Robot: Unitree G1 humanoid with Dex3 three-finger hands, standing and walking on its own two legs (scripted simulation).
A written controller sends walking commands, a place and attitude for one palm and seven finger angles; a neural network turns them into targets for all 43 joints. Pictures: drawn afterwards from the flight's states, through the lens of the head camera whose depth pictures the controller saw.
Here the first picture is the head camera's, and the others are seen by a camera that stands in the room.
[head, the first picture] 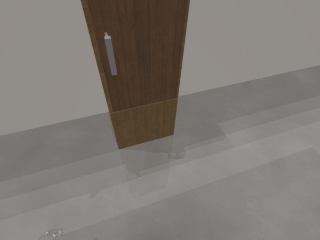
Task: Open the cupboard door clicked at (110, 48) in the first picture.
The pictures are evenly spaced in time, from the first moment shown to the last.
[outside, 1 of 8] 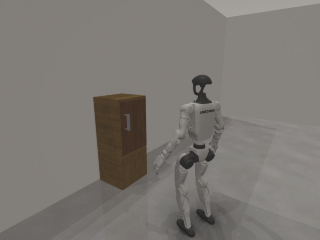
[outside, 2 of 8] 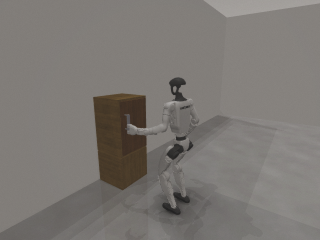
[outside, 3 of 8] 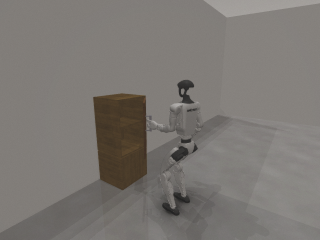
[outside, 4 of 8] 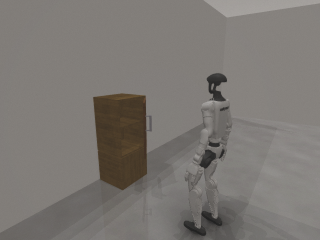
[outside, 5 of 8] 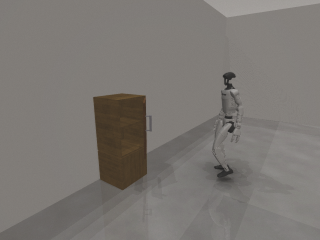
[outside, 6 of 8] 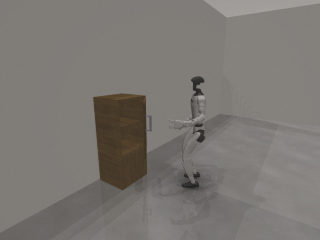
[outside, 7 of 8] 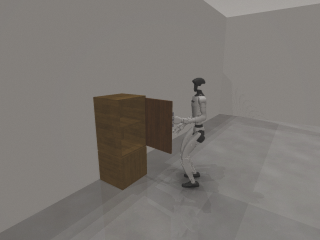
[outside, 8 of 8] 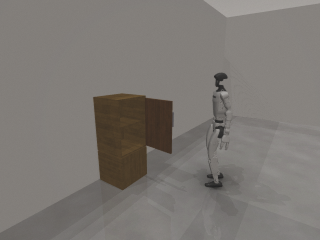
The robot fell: no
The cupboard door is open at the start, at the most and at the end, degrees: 0 84 84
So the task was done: yes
